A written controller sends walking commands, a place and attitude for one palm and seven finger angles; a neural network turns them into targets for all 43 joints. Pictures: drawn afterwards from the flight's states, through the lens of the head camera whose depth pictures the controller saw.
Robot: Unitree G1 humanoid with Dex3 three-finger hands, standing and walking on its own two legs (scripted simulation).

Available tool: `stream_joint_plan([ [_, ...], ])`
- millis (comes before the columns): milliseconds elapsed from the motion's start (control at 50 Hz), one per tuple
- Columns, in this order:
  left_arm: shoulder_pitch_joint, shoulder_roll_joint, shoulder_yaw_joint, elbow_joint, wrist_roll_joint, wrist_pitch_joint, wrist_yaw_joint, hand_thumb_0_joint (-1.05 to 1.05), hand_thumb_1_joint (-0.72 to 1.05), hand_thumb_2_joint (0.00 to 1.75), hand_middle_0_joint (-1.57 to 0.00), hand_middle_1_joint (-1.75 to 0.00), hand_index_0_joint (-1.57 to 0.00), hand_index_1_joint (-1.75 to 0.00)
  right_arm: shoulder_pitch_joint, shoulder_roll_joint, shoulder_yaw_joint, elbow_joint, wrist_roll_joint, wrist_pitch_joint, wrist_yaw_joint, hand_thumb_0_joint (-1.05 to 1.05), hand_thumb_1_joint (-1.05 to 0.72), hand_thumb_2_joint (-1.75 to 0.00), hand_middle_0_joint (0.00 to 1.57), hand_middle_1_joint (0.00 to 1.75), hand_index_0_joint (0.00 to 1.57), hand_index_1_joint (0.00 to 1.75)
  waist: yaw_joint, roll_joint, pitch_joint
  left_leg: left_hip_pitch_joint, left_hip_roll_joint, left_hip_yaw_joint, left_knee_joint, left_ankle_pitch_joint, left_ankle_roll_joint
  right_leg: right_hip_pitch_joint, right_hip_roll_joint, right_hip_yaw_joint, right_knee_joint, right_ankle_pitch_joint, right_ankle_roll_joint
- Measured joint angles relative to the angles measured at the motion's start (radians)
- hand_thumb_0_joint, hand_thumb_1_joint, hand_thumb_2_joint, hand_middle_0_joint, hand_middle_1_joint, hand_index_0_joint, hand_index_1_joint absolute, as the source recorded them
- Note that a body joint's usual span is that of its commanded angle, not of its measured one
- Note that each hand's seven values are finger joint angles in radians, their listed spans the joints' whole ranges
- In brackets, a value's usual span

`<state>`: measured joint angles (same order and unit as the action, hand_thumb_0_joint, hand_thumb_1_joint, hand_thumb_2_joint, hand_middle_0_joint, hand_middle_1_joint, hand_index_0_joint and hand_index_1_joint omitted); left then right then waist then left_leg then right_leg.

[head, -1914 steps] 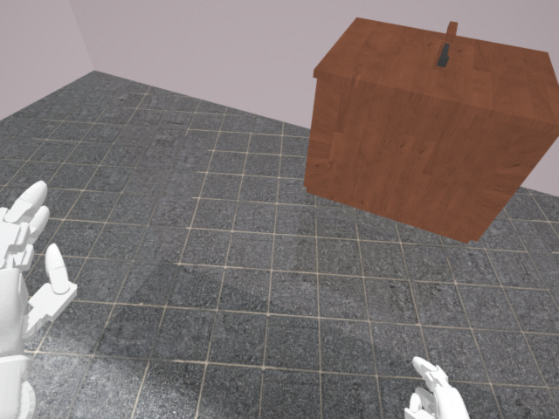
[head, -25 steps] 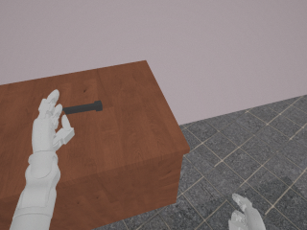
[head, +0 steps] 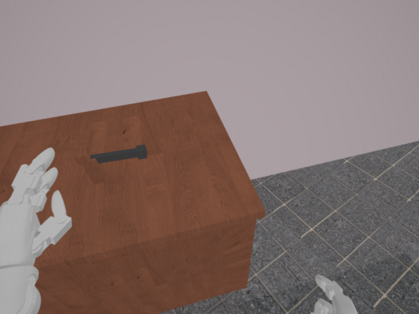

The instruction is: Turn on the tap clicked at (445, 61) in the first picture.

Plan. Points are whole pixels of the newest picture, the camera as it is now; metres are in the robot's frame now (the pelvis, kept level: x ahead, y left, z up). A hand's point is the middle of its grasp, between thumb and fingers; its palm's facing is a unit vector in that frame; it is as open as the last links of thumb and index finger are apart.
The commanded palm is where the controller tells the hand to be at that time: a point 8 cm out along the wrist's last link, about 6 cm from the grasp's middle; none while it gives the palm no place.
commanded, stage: draw the hand back beside the body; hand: left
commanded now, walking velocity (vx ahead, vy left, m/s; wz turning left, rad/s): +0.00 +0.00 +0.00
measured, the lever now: (141, 151) +0.52 +0.26 +0.01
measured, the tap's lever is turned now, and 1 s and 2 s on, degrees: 86 86 86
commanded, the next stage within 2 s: step back with the hand held close in 0.28 s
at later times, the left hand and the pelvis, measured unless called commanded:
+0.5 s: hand (62, 221) +0.19 +0.23 +0.17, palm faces +0.42 -0.82 -0.38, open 7.4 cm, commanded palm +0.15 +0.27 +0.17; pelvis -0.01 -0.01 +0.00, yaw +1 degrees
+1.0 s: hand (20, 267) +0.13 +0.26 +0.16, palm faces +0.38 -0.80 -0.46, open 7.4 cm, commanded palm +0.09 +0.30 +0.17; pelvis -0.08 +0.02 -0.01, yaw -1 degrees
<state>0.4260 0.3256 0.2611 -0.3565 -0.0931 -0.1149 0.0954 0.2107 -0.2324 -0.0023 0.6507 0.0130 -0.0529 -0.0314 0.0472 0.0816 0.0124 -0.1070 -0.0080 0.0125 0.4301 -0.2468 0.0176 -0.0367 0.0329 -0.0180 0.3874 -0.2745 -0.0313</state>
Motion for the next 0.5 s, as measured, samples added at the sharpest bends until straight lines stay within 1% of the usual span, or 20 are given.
stream_joint_plan([
  [80, 0.053, 0.002, 0.001, -0.035, 0.002, -0.008, -0.002, 0.02, 0.9, 0.89, -0.2, -0.3, -0.2, -0.3, -0.005, -0.002, -0.007, -0.006, 0.0, -0.01, -0.007, 0.01, -0.9, -0.89, 0.2, 0.3, 0.21, 0.3, 0.003, 0.0, -0.001, -0.012, 0.004, -0.005, 0.016, -0.005, -0.003, -0.01, 0.004, -0.005, 0.015, -0.006, -0.004],
  [200, 0.026, -0.006, 0.002, -0.013, 0.005, -0.012, 0.009, 0.02, 0.89, 0.89, -0.2, -0.3, -0.21, -0.3, -0.02, -0.006, -0.01, -0.003, 0.001, -0.022, -0.023, 0.01, -0.9, -0.89, 0.2, 0.3, 0.2, 0.3, 0.012, 0.002, 0.008, -0.026, 0.007, -0.018, 0.037, -0.008, -0.009, -0.019, 0.008, -0.019, 0.033, -0.012, -0.01],
  [420, 0.02, -0.007, -0.006, -0.013, 0.0, -0.015, 0.007, 0.02, 0.9, 0.89, -0.2, -0.3, -0.21, -0.3, -0.025, 0.004, -0.005, -0.008, 0.001, -0.032, -0.026, 0.01, -0.9, -0.89, 0.2, 0.3, 0.21, 0.3, 0.004, 0.0, 0.004, -0.028, 0.014, -0.02, 0.045, -0.011, -0.017, -0.024, 0.015, -0.021, 0.046, -0.017, -0.019],
  [460, -0.013, 0.007, 0.013, 0.0, 0.004, -0.026, 0.0, 0.02, 0.89, 0.89, -0.21, -0.3, -0.21, -0.3, -0.022, -0.001, -0.002, -0.018, 0.004, -0.027, -0.03, 0.01, -0.9, -0.89, 0.2, 0.3, 0.21, 0.3, 0.008, 0.008, 0.008, -0.042, 0.02, -0.023, 0.058, -0.014, -0.016, -0.029, 0.022, -0.023, 0.04, -0.012, -0.02],
  [500, -0.037, 0.022, 0.049, 0.013, 0.009, -0.05, 0.0, 0.02, 0.89, 0.89, -0.21, -0.3, -0.21, -0.3, -0.034, -0.003, 0.002, -0.017, 0.002, -0.016, -0.029, 0.01, -0.9, -0.89, 0.2, 0.3, 0.21, 0.3, 0.002, 0.012, 0.01, -0.068, 0.027, -0.023, 0.069, -0.014, -0.014, -0.049, 0.028, -0.022, 0.038, -0.002, -0.02],
])
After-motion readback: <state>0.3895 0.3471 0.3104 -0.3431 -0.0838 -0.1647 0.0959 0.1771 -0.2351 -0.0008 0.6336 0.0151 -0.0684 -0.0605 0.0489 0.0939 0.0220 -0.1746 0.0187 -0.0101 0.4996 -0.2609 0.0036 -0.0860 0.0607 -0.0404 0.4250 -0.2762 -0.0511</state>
